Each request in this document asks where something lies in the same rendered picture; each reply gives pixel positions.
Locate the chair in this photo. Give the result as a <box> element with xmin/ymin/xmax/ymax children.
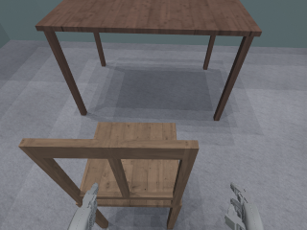
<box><xmin>18</xmin><ymin>122</ymin><xmax>200</xmax><ymax>230</ymax></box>

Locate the left robot hand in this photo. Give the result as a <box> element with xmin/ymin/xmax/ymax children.
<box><xmin>67</xmin><ymin>182</ymin><xmax>99</xmax><ymax>230</ymax></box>

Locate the table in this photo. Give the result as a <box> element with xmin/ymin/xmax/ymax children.
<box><xmin>35</xmin><ymin>0</ymin><xmax>262</xmax><ymax>122</ymax></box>

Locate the right robot hand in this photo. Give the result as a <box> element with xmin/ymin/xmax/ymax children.
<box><xmin>224</xmin><ymin>182</ymin><xmax>264</xmax><ymax>230</ymax></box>

